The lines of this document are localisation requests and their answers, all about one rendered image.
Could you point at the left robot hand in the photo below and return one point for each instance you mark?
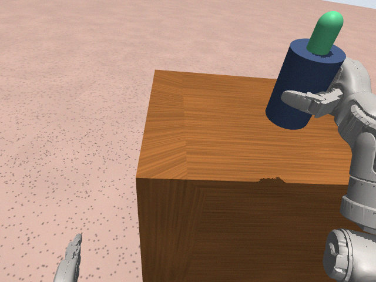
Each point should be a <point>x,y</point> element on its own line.
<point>68,269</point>

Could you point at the bottle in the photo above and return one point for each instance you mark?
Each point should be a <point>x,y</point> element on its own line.
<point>310,65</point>

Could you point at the right robot arm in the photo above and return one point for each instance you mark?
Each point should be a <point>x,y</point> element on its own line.
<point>350,256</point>

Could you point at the right robot hand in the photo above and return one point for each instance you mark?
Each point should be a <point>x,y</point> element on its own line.
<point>351,78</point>

